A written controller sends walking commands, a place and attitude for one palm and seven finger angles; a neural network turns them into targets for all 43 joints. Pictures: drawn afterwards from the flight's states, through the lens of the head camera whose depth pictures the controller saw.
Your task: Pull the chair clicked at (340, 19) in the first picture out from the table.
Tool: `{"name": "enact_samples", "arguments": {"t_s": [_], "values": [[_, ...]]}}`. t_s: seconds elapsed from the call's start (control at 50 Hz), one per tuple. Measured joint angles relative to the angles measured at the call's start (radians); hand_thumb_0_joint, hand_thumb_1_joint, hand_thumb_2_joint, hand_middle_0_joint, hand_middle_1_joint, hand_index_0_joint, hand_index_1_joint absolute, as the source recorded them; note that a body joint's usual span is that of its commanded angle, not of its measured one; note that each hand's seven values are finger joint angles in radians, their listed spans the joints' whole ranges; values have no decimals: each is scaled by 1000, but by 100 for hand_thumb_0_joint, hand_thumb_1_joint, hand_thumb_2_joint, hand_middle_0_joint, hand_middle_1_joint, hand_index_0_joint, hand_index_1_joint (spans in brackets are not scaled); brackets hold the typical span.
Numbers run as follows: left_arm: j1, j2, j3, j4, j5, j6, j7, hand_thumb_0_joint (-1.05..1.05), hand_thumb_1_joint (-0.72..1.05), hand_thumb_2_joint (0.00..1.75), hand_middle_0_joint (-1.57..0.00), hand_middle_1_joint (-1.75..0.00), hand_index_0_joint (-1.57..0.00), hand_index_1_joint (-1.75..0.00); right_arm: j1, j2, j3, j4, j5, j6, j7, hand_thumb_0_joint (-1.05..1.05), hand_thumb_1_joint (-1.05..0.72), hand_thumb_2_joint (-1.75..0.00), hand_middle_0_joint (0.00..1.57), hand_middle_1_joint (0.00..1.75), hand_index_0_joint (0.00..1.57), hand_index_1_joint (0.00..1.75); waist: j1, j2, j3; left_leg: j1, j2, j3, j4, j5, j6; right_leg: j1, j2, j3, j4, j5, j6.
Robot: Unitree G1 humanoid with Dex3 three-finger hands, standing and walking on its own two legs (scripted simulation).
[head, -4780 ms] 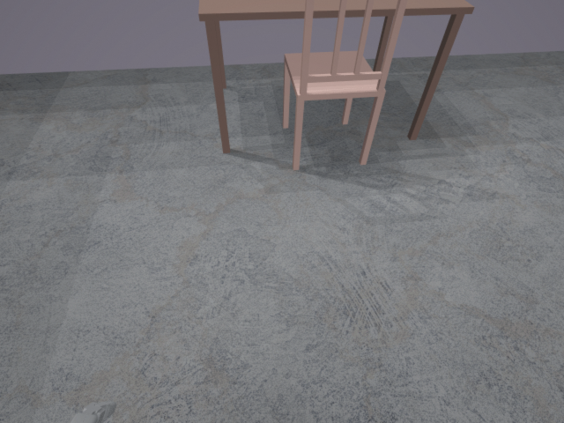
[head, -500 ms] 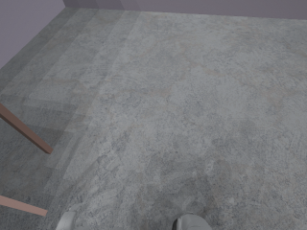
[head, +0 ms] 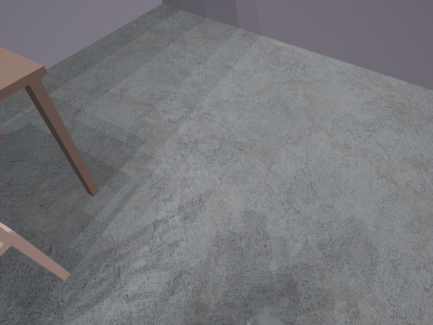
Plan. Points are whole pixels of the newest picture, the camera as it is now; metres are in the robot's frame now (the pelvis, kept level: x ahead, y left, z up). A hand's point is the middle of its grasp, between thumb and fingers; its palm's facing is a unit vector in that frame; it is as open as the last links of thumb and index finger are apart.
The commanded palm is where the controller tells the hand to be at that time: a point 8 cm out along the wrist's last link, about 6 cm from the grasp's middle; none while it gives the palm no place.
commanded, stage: turn to face it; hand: left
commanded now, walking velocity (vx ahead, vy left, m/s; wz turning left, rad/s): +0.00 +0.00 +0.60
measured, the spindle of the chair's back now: out of the picture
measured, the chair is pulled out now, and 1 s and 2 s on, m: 0.00 0.00 0.00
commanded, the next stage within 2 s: take the last steps up to it in 1.66 s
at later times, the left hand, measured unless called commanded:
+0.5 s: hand out of the picture +0.06 +0.15 -0.13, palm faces +0.30 -0.91 -0.30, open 7.3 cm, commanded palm none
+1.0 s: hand out of the picture -0.13 +0.16 -0.17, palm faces +0.62 -0.73 -0.28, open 7.4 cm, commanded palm none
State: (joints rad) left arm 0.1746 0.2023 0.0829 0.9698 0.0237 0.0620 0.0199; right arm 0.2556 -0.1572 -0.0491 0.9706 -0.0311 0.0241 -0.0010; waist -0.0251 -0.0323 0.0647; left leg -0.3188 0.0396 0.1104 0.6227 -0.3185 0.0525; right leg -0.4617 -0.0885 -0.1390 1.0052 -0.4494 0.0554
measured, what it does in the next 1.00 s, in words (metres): steps on the spot, turning left: right foot, then left foot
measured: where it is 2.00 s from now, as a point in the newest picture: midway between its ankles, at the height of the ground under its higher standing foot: outside the picture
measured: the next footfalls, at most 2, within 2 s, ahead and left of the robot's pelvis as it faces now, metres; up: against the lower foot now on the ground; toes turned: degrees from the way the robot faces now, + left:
right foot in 0.40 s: +0.06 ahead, -0.16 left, +0.00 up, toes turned +11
left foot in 0.86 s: -0.06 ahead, +0.06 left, +0.00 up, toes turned +39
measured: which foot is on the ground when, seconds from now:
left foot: down 0.00-0.40, up 0.42-0.84, down 0.86-1.00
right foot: up 0.00-0.38, down 0.40-0.86, up 0.88-1.00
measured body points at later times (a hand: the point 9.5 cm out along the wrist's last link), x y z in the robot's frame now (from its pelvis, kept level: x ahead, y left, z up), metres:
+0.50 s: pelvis +0.00 -0.07 +0.01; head +0.04 -0.10 +0.45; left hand +0.04 +0.20 -0.11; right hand +0.14 -0.32 -0.15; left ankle -0.03 +0.07 -0.66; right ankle +0.02 -0.17 -0.73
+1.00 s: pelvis -0.03 -0.04 +0.00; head +0.00 +0.01 +0.45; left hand -0.17 +0.20 -0.15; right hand +0.22 -0.18 -0.12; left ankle -0.09 +0.03 -0.73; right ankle +0.02 -0.18 -0.66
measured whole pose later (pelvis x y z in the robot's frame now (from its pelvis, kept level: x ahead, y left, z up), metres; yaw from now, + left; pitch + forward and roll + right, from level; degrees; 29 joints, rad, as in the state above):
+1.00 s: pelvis -0.03 -0.04 +0.00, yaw +37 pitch +0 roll +0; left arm 0.23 0.28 0.08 0.94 0.02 0.08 0.02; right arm 0.11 -0.23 -0.04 0.89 -0.02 0.03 0.01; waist 0.03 -0.04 0.11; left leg -0.26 0.00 0.05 0.58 -0.32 0.04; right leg -0.45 -0.14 -0.09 1.12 -0.50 0.10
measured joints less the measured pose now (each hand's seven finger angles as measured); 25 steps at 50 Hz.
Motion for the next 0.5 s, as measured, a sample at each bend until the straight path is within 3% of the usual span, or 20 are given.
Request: {"name": "enact_samples", "arguments": {"t_s": [0.06,0.12,0.24,0.36,0.38,0.42,0.46,0.5], "values": [[8,26,11,4,-1,0,-3,1,91,90,-20,-30,-20,-30,-4,-5,3,-1,4,-7,-7,0,-91,-89,20,30,20,30,7,10,6,24,-20,-23,-85,52,2,-40,5,64,97,54,25],[10,45,15,-3,-5,0,1,1,91,90,-20,-30,-20,-30,-9,-14,1,-3,6,-8,-8,0,-91,-89,20,30,20,30,10,22,6,39,-33,-52,-137,85,4,-31,6,99,77,61,45],[-25,54,12,-25,-10,3,7,1,91,90,-20,-30,-20,-30,-25,-38,-11,-12,5,1,-2,0,-91,-89,20,30,20,30,-1,36,4,37,-54,-119,-157,109,-11,32,14,130,-64,26,59],[-70,19,-13,-73,-19,-16,4,1,91,90,-20,-30,-20,-30,-45,-80,-27,-25,4,22,6,0,-91,-89,20,30,20,30,-18,66,2,-5,-76,-200,-112,112,-49,145,54,125,-326,68,41],[-68,14,-18,-83,-19,-25,3,1,91,90,-20,-30,-20,-30,-45,-86,-31,-28,7,26,7,0,-91,-89,20,30,20,30,-17,67,-3,-19,-84,-211,-91,106,-59,181,56,119,-409,115,36],[-64,-7,-28,-93,-9,-41,5,1,91,90,-20,-30,-20,-30,-52,-107,-43,-31,12,37,8,0,-91,-89,20,30,20,30,-15,93,-4,-68,-82,-223,27,-2,-74,201,62,89,-446,138,-20],[-49,-25,-43,-99,-4,-42,5,1,91,90,-20,-30,-21,-30,-56,-123,-53,-34,9,49,10,1,-91,-89,20,30,20,30,-16,98,-6,-134,-91,-195,236,-117,-86,213,44,60,-438,128,-60],[-28,-36,-48,-100,-3,-41,6,1,91,90,-21,-30,-21,-30,-65,-133,-58,-35,5,56,17,1,-91,-89,20,30,20,30,-13,92,-6,-180,-79,-157,411,-114,-98,236,23,41,-461,135,-71]]}}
